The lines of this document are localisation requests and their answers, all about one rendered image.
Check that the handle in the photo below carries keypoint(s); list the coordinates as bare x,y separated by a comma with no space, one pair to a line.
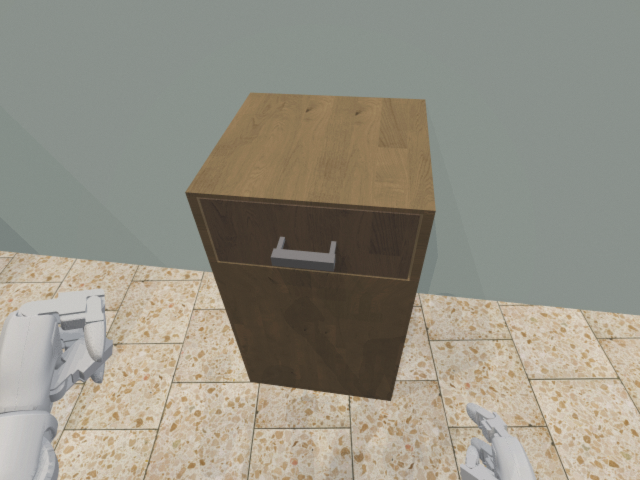
303,259

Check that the right robot hand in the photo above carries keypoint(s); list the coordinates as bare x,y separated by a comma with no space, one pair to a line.
505,460

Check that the robot left forearm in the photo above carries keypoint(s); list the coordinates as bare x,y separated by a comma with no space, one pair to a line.
26,452

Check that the drawer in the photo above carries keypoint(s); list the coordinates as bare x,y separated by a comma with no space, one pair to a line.
374,243

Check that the cabinet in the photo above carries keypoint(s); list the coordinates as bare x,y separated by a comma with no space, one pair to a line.
317,330

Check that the left robot hand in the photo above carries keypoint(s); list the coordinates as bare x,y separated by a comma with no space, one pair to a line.
31,345

